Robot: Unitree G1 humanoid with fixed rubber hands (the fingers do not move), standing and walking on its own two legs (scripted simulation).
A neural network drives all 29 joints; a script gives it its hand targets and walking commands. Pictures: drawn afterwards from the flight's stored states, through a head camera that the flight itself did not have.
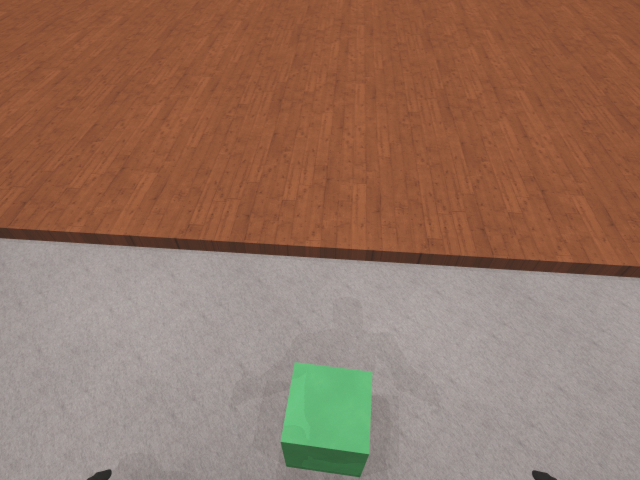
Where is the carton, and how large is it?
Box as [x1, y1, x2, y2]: [281, 362, 371, 476]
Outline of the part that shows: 295,362 281,436 281,445 286,466 359,476 367,458 369,448 371,372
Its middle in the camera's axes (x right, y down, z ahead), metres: +0.02 +0.49 +1.07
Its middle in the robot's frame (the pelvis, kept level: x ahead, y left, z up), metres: +0.40 -0.03 -0.66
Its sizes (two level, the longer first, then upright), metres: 0.210 0.200 0.250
